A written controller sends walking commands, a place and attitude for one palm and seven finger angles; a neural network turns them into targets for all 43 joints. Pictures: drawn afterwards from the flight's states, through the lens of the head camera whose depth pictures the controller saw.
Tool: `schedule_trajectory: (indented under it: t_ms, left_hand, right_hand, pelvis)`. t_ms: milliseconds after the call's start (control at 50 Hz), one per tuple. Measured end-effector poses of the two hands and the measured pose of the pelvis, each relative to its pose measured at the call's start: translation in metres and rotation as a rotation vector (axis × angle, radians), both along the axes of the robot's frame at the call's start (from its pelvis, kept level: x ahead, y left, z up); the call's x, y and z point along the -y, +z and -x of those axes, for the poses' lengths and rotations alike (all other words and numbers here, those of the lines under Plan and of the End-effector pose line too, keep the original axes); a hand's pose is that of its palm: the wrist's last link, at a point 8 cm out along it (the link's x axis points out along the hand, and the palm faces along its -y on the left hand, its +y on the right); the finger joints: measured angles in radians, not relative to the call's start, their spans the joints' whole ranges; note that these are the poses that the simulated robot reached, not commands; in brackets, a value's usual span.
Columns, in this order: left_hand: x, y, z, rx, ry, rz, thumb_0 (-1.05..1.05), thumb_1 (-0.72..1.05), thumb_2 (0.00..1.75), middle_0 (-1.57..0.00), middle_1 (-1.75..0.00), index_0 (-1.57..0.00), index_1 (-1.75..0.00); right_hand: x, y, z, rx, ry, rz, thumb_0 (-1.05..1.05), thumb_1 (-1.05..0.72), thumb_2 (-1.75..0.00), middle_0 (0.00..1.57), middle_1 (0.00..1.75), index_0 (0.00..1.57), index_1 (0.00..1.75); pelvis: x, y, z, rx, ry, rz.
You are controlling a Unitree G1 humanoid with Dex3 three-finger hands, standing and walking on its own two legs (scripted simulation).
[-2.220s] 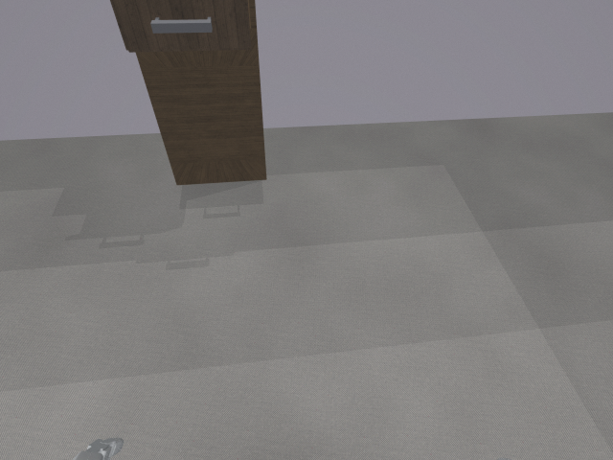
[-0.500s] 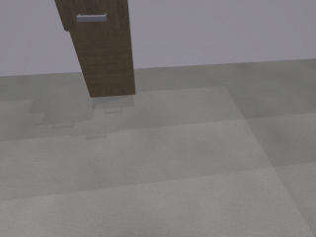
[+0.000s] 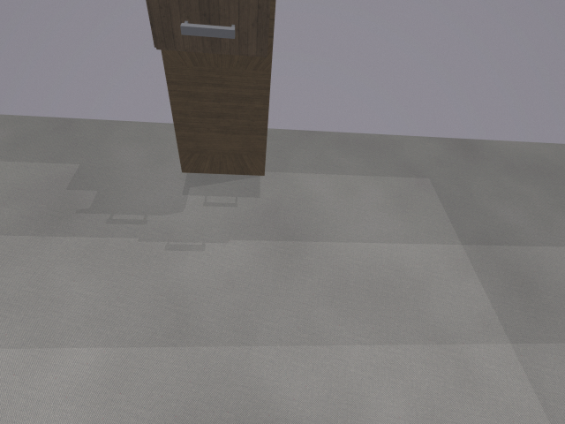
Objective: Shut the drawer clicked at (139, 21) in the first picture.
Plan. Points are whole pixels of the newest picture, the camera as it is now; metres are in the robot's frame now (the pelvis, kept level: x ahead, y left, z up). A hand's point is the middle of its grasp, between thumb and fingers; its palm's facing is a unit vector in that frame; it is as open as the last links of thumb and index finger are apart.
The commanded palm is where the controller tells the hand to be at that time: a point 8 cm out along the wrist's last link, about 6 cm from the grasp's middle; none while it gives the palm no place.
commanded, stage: walk to a spot facing it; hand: left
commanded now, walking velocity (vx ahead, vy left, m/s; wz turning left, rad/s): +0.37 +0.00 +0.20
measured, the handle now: (209, 28) +1.22 +0.30 +0.05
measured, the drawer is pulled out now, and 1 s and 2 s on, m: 0.17 0.17 0.17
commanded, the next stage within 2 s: turn to face it in 0.86 s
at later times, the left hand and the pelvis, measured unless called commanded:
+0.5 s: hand (206, 319) +0.34 +0.15 -0.17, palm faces +0.07 -0.98 -0.16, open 7.4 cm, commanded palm none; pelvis +0.23 -0.02 -0.01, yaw +6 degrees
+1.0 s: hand (168, 320) +0.34 +0.23 -0.18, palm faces +0.32 -0.94 -0.14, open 7.4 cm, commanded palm none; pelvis +0.43 +0.07 +0.00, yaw +15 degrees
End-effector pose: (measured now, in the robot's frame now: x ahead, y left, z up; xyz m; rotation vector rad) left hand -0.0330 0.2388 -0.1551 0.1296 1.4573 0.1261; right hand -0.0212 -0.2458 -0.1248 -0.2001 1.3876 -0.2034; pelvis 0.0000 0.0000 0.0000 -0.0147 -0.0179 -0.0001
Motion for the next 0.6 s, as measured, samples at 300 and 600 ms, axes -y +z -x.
schedule_trajectory:
  t_ms: [300,600]
  left_hand:
    - [0.006,0.018,-0.192,0.176,-0.007,0.018,0.00,0.91,0.90,-0.20,-0.30,-0.20,-0.30]
    - [0.028,0.020,-0.348,0.328,0.111,-0.050,-0.01,0.93,0.90,-0.20,-0.30,-0.21,-0.30]
  right_hand:
    - [-0.061,0.009,-0.026,-0.224,-0.097,-0.106,0.01,-0.91,-0.90,0.20,0.29,0.20,0.30]
    - [0.008,-0.016,-0.286,-0.047,0.060,-0.053,0.01,-0.91,-0.90,0.20,0.29,0.20,0.30]
  pelvis:
    - [-0.006,0.011,-0.115,-0.020,0.056,-0.004]
    - [0.023,0.000,-0.270,0.012,0.149,0.012]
